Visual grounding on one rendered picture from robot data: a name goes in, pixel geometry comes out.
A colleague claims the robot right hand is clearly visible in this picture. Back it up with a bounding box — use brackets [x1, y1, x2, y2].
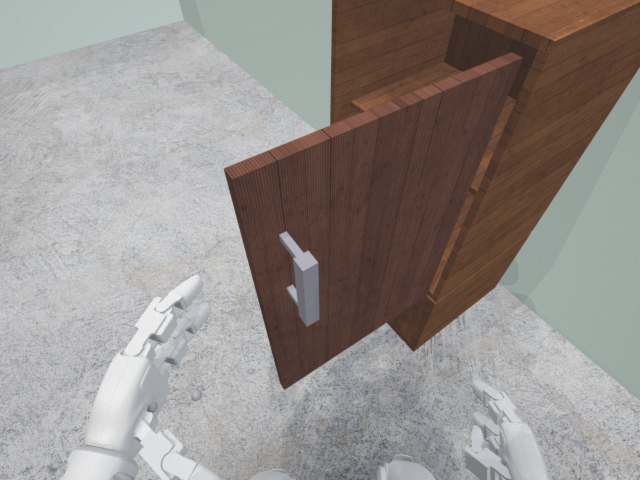
[465, 379, 549, 480]

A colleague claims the handle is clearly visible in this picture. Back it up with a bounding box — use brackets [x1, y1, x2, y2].
[279, 231, 319, 327]

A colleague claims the robot left hand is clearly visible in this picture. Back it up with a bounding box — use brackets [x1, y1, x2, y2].
[84, 275, 223, 480]

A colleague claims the robot left forearm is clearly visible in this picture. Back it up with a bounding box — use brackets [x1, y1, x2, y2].
[59, 446, 139, 480]

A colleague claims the cupboard door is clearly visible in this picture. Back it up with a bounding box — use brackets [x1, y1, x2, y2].
[224, 52, 523, 390]

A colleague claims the right robot shin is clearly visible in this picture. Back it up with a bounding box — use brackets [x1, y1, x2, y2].
[392, 454, 412, 462]

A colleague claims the robot right thigh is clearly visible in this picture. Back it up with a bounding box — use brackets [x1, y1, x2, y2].
[377, 460, 436, 480]

